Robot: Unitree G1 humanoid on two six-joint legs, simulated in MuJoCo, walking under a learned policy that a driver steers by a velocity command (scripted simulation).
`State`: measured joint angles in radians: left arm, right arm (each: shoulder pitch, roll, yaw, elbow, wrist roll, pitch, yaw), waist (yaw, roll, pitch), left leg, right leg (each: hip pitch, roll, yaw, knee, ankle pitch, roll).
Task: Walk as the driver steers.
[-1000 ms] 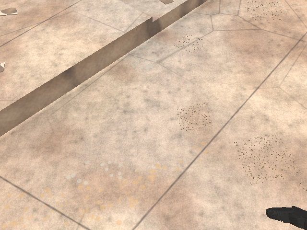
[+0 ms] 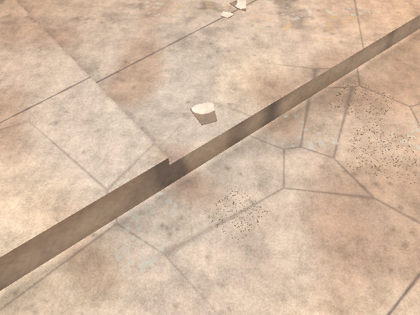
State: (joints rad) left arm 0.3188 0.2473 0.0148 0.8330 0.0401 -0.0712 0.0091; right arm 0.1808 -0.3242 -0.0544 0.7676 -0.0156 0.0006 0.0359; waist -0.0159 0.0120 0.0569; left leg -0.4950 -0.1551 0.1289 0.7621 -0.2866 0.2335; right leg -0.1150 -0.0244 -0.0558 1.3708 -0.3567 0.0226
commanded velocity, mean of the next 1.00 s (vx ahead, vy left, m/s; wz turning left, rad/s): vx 0.81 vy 0.00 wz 0.59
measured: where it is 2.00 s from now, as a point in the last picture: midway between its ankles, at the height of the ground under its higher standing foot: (151, 131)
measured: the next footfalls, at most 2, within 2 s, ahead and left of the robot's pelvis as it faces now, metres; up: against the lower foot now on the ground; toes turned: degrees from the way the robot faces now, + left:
right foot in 0.34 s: +0.57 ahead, -0.13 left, +0.00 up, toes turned +23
left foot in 0.76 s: +0.76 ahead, +0.24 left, +0.00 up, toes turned +41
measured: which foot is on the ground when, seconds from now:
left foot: down 0.00-0.36, up 0.38-0.74, down 0.76-1.00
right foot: up 0.00-0.32, down 0.34-0.74, up 0.76-1.00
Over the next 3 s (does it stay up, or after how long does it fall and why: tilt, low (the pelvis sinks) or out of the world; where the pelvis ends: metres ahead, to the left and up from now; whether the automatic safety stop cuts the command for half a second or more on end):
stays up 1.12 0.29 0.17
